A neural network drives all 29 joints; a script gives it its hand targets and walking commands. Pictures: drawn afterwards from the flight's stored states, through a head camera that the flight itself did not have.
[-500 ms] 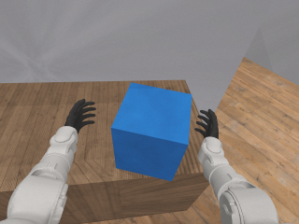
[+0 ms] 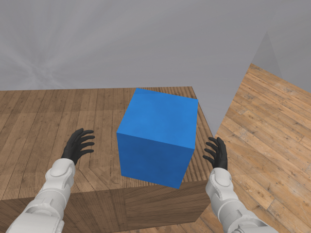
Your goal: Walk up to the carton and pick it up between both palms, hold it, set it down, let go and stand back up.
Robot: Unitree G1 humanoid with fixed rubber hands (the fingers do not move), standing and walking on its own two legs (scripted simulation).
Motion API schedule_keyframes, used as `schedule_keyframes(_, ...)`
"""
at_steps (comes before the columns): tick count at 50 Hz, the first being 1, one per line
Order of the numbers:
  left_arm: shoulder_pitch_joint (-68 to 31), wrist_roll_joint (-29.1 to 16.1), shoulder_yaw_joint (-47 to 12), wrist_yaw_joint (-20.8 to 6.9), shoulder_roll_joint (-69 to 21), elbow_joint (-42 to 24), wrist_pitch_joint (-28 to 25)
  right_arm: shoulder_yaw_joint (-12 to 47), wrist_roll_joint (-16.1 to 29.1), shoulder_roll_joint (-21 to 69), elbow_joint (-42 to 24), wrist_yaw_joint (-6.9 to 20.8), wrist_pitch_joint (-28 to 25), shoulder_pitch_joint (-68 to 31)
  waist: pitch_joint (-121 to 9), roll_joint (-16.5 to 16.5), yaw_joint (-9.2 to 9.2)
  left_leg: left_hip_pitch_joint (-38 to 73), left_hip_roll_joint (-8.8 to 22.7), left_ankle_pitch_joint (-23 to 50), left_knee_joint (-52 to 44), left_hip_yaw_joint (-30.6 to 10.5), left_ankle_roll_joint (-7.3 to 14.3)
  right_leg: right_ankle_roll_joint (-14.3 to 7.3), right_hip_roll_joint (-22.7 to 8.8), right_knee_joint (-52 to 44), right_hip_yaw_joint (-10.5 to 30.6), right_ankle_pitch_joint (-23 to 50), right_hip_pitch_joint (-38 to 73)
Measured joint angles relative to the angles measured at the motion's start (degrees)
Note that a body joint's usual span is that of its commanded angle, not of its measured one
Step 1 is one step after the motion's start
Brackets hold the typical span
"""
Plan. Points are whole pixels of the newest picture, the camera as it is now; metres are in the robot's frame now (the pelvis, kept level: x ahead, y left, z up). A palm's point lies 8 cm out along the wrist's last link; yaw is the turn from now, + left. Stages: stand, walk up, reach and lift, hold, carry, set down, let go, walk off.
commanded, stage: set down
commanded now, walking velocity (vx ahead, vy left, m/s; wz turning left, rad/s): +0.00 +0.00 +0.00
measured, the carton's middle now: (158, 139) +0.43 -0.03 -0.05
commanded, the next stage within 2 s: let go in 1.36 s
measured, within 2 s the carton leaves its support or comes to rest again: neither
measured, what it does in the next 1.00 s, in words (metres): stands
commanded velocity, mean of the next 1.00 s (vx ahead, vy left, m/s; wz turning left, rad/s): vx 0.00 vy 0.00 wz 0.00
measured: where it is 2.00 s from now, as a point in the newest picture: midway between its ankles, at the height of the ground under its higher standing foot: outside the picture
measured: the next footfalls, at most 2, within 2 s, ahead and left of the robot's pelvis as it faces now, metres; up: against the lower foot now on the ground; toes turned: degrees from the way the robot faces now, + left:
none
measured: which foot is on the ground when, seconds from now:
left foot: down 0.00-1.00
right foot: down 0.00-1.00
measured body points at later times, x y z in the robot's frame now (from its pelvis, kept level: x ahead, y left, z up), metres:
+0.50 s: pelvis +0.01 +0.00 +0.00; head +0.01 +0.04 +0.45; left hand +0.30 +0.23 -0.04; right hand +0.24 -0.19 -0.03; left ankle +0.02 +0.11 -0.73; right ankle +0.05 -0.17 -0.73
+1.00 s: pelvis +0.03 +0.00 +0.00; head +0.02 +0.01 +0.45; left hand +0.28 +0.24 -0.05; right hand +0.25 -0.20 -0.04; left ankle +0.02 +0.11 -0.73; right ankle +0.05 -0.17 -0.73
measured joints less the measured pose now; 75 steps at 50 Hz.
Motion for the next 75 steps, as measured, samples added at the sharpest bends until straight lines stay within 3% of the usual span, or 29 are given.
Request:
schedule_keyframes(19, 13.1, 0.0, 1.7, -1.9, 0.5, -11.7, -1.6, 1.8, 0.0, 2.0, -6.2, 0.2, -7.4, 12.9, 2.8, 0.0, 0.0, 3.3, 0.0, -1.2, 0.0, 0.0, 0.0, 0.0, 0.0, 0.0, 0.0, -1.1, 3.4)
schedule_keyframes(31, 18.8, 0.0, 1.7, -1.9, 0.5, -15.2, -3.1, 1.9, 0.0, 2.5, -8.8, 1.7, -8.0, 16.8, 3.4, 0.3, 0.01, 4.1, 0.0, -1.5, 0.0, 0.0, 0.0, 0.0, 0.0, 0.0, 0.0, -1.5, 4.1)
schedule_keyframes(46, 24.4, 0.6, 1.8, -0.2, 0.5, -17.9, 1.3, 1.9, 0.0, 0.8, -8.9, 5.7, -5.7, 18.5, 5.5, 2.0, 0.45, 9.6, 0.0, -3.0, -0.9, 0.0, 0.0, 0.0, 0.0, 0.0, 0.0, -3.4, 9.1)
schedule_keyframes(57, 26.4, 1.4, 2.3, 0.0, 0.5, -19.1, 5.2, 1.9, -0.3, -2.2, -8.8, 7.6, -1.2, 18.9, 6.5, 2.3, 0.44, 13.4, 0.1, -2.4, -3.3, 0.1, -0.4, -0.4, 0.0, 0.0, 0.0, -4.2, 11.8)
schedule_keyframes(75, 28.2, 4.3, 2.3, 2.9, -1.0, -20.2, 12.9, 1.9, -4.3, -4.9, -9.6, 11.4, 5.8, 20.0, 6.6, 2.3, 0.45, 17.1, 0.4, -0.5, -7.1, 0.1, -1.6, -1.6, 0.3, 0.0, 0.0, -4.2, 13.8)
